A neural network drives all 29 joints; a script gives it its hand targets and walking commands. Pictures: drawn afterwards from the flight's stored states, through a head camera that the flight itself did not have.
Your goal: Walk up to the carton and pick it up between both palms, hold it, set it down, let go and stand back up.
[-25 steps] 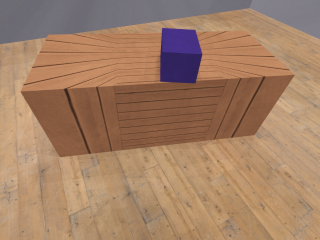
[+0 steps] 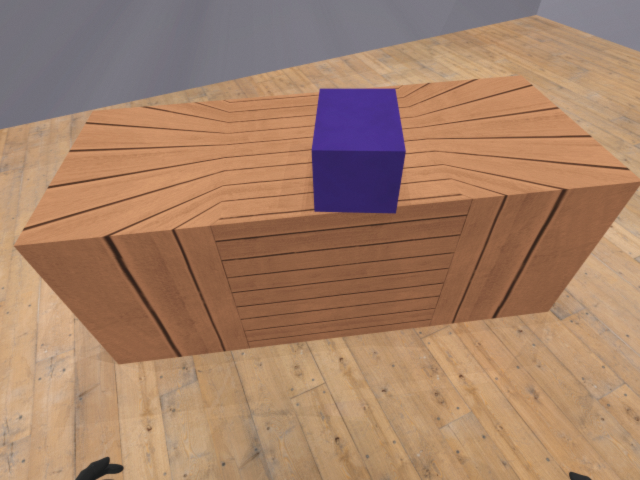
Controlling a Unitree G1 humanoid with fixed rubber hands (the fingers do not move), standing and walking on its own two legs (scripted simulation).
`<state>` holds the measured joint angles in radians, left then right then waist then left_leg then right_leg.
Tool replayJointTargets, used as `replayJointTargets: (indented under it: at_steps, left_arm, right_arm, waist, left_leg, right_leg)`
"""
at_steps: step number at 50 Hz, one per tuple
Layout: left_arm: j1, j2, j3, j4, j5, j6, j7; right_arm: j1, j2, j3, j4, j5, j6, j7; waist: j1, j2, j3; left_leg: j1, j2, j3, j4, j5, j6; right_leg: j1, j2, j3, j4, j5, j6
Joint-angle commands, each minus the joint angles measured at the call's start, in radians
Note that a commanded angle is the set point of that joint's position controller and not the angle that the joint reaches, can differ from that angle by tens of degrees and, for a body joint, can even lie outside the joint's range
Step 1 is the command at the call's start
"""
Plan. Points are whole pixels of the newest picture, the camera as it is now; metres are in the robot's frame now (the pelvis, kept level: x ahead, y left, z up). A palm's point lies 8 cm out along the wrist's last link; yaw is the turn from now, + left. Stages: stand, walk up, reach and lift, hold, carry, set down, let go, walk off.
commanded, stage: walk up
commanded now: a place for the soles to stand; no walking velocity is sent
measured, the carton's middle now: (356, 148) +0.89 -0.08 -0.07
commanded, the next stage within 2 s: none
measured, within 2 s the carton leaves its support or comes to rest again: neither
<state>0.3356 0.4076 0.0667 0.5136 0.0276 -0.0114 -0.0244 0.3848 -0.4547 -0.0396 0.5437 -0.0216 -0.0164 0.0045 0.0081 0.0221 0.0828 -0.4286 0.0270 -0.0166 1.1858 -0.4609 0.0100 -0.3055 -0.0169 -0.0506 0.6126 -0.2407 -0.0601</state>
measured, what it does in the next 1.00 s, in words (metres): walks ahead: left foot, then right foot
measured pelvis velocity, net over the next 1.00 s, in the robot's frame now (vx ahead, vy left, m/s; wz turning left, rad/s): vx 0.36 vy -0.10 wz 0.06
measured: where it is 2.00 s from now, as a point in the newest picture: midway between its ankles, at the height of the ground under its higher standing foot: (361, 439)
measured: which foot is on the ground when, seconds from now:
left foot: up 0.00-0.20, down 0.22-0.60, up 0.62-0.90, down 0.92-1.00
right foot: down 0.00-0.22, up 0.24-0.58, down 0.60-1.00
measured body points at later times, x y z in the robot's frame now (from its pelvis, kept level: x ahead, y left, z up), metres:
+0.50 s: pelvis +0.19 -0.03 +0.00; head +0.20 +0.00 +0.45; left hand +0.32 +0.29 -0.07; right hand +0.27 -0.36 -0.04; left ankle +0.19 +0.13 -0.72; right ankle +0.30 -0.20 -0.68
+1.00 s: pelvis +0.36 -0.10 -0.01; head +0.37 -0.09 +0.44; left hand +0.42 +0.23 -0.10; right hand +0.54 -0.39 -0.07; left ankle +0.43 +0.03 -0.73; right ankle +0.35 -0.21 -0.73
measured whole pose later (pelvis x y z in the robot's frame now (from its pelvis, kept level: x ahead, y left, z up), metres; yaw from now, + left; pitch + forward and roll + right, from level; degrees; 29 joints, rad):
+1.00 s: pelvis +0.36 -0.10 -0.01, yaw +4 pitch -4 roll +0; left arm 0.40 0.45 0.04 0.56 -0.01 0.02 -0.01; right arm 0.25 -0.42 -0.01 0.57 -0.01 -0.02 -0.01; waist 0.03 -0.02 0.07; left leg -0.39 0.02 0.01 0.71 -0.26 0.01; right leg -0.23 -0.03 -0.05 0.75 -0.44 -0.01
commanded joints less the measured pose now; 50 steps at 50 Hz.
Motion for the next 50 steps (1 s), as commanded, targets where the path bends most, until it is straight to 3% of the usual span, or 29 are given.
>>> replayJointTargets:
  at_steps: [1, 3, 6, 8, 10, 11, 12, 13, 14, 17, 20, 23, 26, 28, 29, 30, 31, 32, 33, 36, 40, 42, 44, 45, 46, 47, 48, 49, 50]
  left_arm:
    - [0.000, 0.231, 0.071, -0.081, 0.008, -0.034, 0.008]
    - [0.030, 0.236, 0.070, -0.080, 0.011, -0.035, -0.004]
    - [0.032, 0.244, 0.068, -0.086, 0.007, -0.031, -0.021]
    - [0.022, 0.247, 0.065, -0.082, 0.003, -0.023, -0.028]
    - [0.040, 0.210, 0.055, -0.083, 0.003, -0.014, -0.031]
    - [0.060, 0.174, 0.046, -0.090, 0.007, -0.011, -0.031]
    - [0.080, 0.141, 0.040, -0.121, 0.001, -0.009, -0.031]
    - [0.053, 0.227, 0.068, -0.144, 0.007, 0.006, -0.019]
    - [0.042, 0.267, 0.082, -0.154, 0.010, 0.017, -0.017]
    - [0.109, 0.230, 0.078, -0.124, 0.014, 0.010, -0.030]
    - [0.114, 0.190, 0.072, -0.109, 0.013, 0.014, -0.046]
    - [0.029, 0.170, 0.065, -0.130, 0.010, 0.018, -0.055]
    - [-0.013, 0.182, 0.074, -0.121, 0.001, 0.019, -0.061]
    - [0.021, 0.197, 0.086, -0.106, 0.001, 0.019, -0.058]
    - [0.074, 0.220, 0.096, -0.084, 0.005, 0.015, -0.052]
    - [0.161, 0.256, 0.113, -0.055, 0.003, 0.006, -0.040]
    - [0.224, 0.351, 0.137, -0.070, 0.007, -0.004, -0.023]
    - [0.203, 0.382, 0.133, -0.091, -0.005, -0.003, -0.010]
    - [0.172, 0.350, 0.125, -0.088, -0.017, 0.000, -0.001]
    - [0.050, 0.277, 0.094, -0.103, -0.007, -0.006, 0.013]
    - [0.045, 0.249, 0.069, -0.100, -0.003, -0.021, 0.012]
    - [0.033, 0.240, 0.049, -0.095, -0.009, -0.020, 0.013]
    - [0.008, 0.229, 0.032, -0.090, -0.027, -0.013, 0.012]
    - [0.026, 0.207, 0.019, -0.085, -0.033, -0.015, 0.009]
    - [0.054, 0.174, 0.009, -0.086, -0.035, -0.017, 0.008]
    - [0.113, 0.183, 0.017, -0.062, -0.051, 0.005, 0.015]
    - [0.105, 0.232, 0.036, -0.045, -0.043, 0.024, 0.026]
    - [0.087, 0.227, 0.027, -0.034, -0.034, 0.024, 0.028]
    - [0.086, 0.234, 0.023, -0.017, -0.027, 0.014, 0.027]
  right_arm:
    - [0.049, -0.133, -0.053, -0.074, -0.010, -0.007, 0.013]
    - [-0.012, -0.128, -0.050, -0.094, -0.012, -0.011, 0.022]
    - [-0.042, -0.126, -0.059, -0.100, -0.001, -0.019, 0.026]
    - [-0.017, -0.127, -0.070, -0.086, 0.004, -0.022, 0.022]
    - [0.059, -0.151, -0.089, -0.062, 0.001, -0.027, 0.012]
    - [0.110, -0.177, -0.100, -0.054, 0.005, -0.033, -0.001]
    - [0.163, -0.273, -0.126, -0.073, -0.013, -0.040, -0.019]
    - [0.157, -0.285, -0.128, -0.081, -0.018, -0.039, -0.038]
    - [0.137, -0.277, -0.123, -0.085, -0.014, -0.043, -0.050]
    - [0.045, -0.258, -0.102, -0.104, -0.019, -0.060, -0.051]
    - [0.031, -0.236, -0.091, -0.107, -0.020, -0.068, -0.043]
    - [0.042, -0.248, -0.098, -0.116, -0.020, -0.064, -0.038]
    - [0.041, -0.263, -0.101, -0.113, -0.004, -0.052, -0.031]
    - [0.006, -0.270, -0.101, -0.115, -0.001, -0.043, -0.030]
    - [0.016, -0.251, -0.092, -0.109, -0.005, -0.035, -0.029]
    - [0.055, -0.200, -0.073, -0.101, -0.011, -0.028, -0.025]
    - [0.052, -0.119, -0.050, -0.140, 0.016, -0.030, -0.020]
    - [0.000, -0.183, -0.072, -0.159, 0.028, -0.023, -0.036]
    - [-0.027, -0.223, -0.082, -0.144, 0.036, -0.019, -0.041]
    - [0.075, -0.194, -0.072, -0.073, 0.017, -0.021, -0.025]
    - [0.006, -0.138, -0.049, -0.072, 0.000, -0.021, 0.000]
    - [-0.007, -0.117, -0.045, -0.062, 0.008, -0.022, -0.004]
    - [0.004, -0.126, -0.052, -0.038, 0.012, -0.022, -0.014]
    - [-0.005, -0.164, -0.065, -0.033, 0.009, -0.022, -0.022]
    - [-0.016, -0.212, -0.077, -0.037, 0.008, -0.023, -0.030]
    - [-0.086, -0.228, -0.071, -0.063, 0.018, -0.023, -0.033]
    - [-0.084, -0.226, -0.070, -0.047, 0.021, -0.016, -0.031]
    - [-0.116, -0.225, -0.064, -0.044, 0.013, -0.013, -0.033]
    - [-0.172, -0.214, -0.054, -0.038, 0.015, -0.010, -0.028]
  waist:
    - [-0.002, -0.190, -0.007]
    - [0.026, -0.194, 0.016]
    - [0.023, -0.171, 0.004]
    - [-0.004, -0.140, 0.008]
    - [-0.038, -0.085, -0.026]
    - [-0.069, 0.001, -0.050]
    - [-0.101, 0.198, -0.085]
    - [-0.110, 0.101, -0.065]
    - [-0.092, 0.028, -0.029]
    - [-0.023, 0.087, -0.006]
    - [-0.014, 0.146, -0.020]
    - [-0.040, 0.171, -0.001]
    - [-0.043, 0.163, -0.006]
    - [0.003, 0.138, 0.005]
    - [0.038, 0.083, -0.018]
    - [0.081, -0.049, -0.072]
    - [0.135, -0.328, -0.131]
    - [0.136, -0.269, -0.128]
    - [0.112, -0.152, -0.035]
    - [0.015, -0.204, 0.012]
    - [0.027, -0.206, -0.007]
    - [0.015, -0.192, -0.047]
    - [-0.030, -0.134, -0.090]
    - [-0.045, -0.092, -0.097]
    - [-0.044, 0.040, -0.116]
    - [-0.018, 0.093, -0.133]
    - [-0.024, 0.087, -0.114]
    - [-0.011, 0.097, -0.072]
    - [0.014, 0.112, -0.056]
  left_leg:
    - [-0.056, 0.055, 0.010, -0.161, 0.043, -0.004]
    - [-0.061, 0.062, 0.023, -0.313, 0.083, 0.005]
    - [0.052, 0.035, 0.046, -0.464, 0.202, 0.017]
    - [0.174, -0.002, 0.077, -0.548, 0.272, 0.021]
    - [0.380, -0.038, 0.072, -0.583, 0.201, 0.036]
    - [0.468, 0.027, -0.053, -0.658, 0.067, 0.060]
    - [0.508, 0.309, -0.585, -0.826, -0.256, 0.174]
    - [0.417, 0.395, -0.818, -0.956, -0.391, 0.259]
    - [0.372, 0.393, -0.752, -0.946, -0.368, 0.280]
    - [0.260, 0.281, -0.436, -0.880, -0.097, 0.228]
    - [0.204, 0.223, -0.247, -0.852, 0.160, 0.218]
    - [0.181, 0.202, -0.163, -0.826, 0.208, 0.187]
    - [0.108, 0.202, -0.125, -0.820, 0.066, 0.157]
    - [0.042, 0.213, -0.097, -0.750, 0.006, 0.143]
    - [-0.015, 0.191, -0.067, -0.629, -0.020, 0.126]
    - [-0.087, 0.141, -0.011, -0.384, 0.061, 0.103]
    - [-0.253, 0.003, 0.093, -0.010, -0.069, 0.026]
    - [-0.288, -0.066, -0.081, 0.121, -0.179, 0.025]
    - [-0.311, -0.035, -0.138, 0.151, -0.123, 0.019]
    - [-0.172, 0.043, -0.073, -0.021, -0.010, 0.002]
    - [-0.029, 0.046, 0.032, -0.326, 0.041, 0.001]
    - [0.104, 0.017, 0.055, -0.451, 0.179, 0.005]
    - [0.283, -0.033, 0.072, -0.617, 0.328, 0.025]
    - [0.371, -0.006, 0.022, -0.646, 0.386, 0.043]
    - [0.412, 0.136, -0.189, -0.680, 0.459, 0.078]
    - [0.248, 0.321, -0.459, -0.758, 0.388, 0.205]
    - [0.171, 0.319, -0.468, -0.765, 0.246, 0.251]
    - [0.128, 0.270, -0.403, -0.735, 0.250, 0.224]
    - [0.083, 0.218, -0.306, -0.689, 0.292, 0.163]
  right_leg:
    - [-0.041, -0.214, 0.251, -0.348, -0.233, -0.199]
    - [-0.029, -0.229, 0.250, -0.363, -0.284, -0.187]
    - [-0.053, -0.234, 0.208, -0.345, -0.311, -0.161]
    - [-0.107, -0.213, 0.154, -0.279, -0.354, -0.132]
    - [-0.217, -0.165, 0.090, -0.106, -0.399, -0.089]
    - [-0.290, -0.127, 0.027, 0.080, -0.382, -0.048]
    - [-0.443, -0.032, -0.035, 0.429, -0.375, 0.013]
    - [-0.488, -0.018, 0.099, 0.567, -0.370, 0.022]
    - [-0.485, -0.052, 0.140, 0.627, -0.324, 0.032]
    - [-0.405, -0.107, 0.153, 0.544, -0.203, 0.049]
    - [-0.322, -0.096, 0.095, 0.433, -0.126, 0.068]
    - [-0.247, -0.104, 0.061, 0.245, -0.038, 0.056]
    - [-0.071, -0.066, 0.007, 0.121, 0.031, 0.032]
    - [0.059, -0.041, -0.021, 0.062, 0.032, 0.015]
    - [0.171, -0.004, -0.025, 0.039, -0.027, 0.005]
    - [0.317, -0.001, 0.036, -0.003, -0.114, -0.021]
    - [0.357, -0.277, 0.489, -0.205, -0.378, -0.127]
    - [0.257, -0.397, 0.744, -0.362, -0.483, -0.229]
    - [0.215, -0.387, 0.642, -0.324, -0.449, -0.236]
    - [0.070, -0.286, 0.378, -0.268, -0.166, -0.189]
    - [0.039, -0.232, 0.198, -0.216, 0.199, -0.172]
    - [0.018, -0.219, 0.139, -0.130, 0.387, -0.144]
    - [-0.045, -0.188, 0.087, -0.020, 0.298, -0.078]
    - [-0.120, -0.180, 0.071, 0.013, 0.181, -0.036]
    - [-0.187, -0.134, 0.030, 0.119, -0.013, 0.011]
    - [-0.089, -0.034, 0.014, 0.203, -0.269, 0.051]
    - [-0.023, -0.031, 0.051, 0.188, -0.358, 0.043]
    - [0.000, -0.037, 0.058, 0.105, -0.274, 0.032]
    - [0.054, -0.065, 0.089, 0.000, -0.153, 0.025]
